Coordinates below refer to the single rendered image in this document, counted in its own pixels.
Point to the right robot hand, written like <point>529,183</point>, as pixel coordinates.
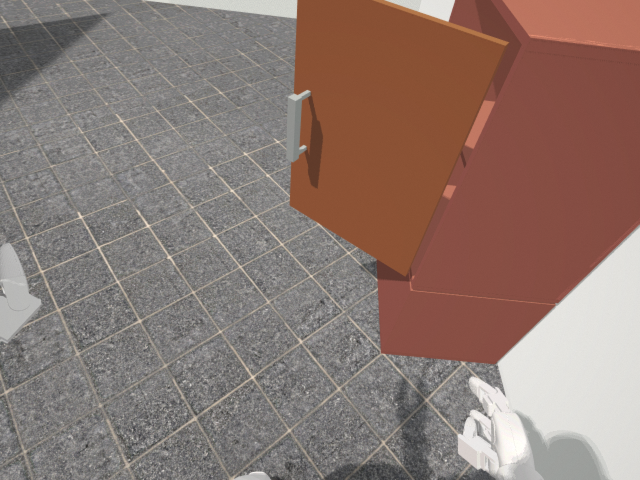
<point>504,437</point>

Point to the left robot hand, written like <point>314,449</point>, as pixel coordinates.
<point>19,306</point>

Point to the handle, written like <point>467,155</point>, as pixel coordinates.
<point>293,126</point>

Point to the cupboard door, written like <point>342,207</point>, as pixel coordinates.
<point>394,96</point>

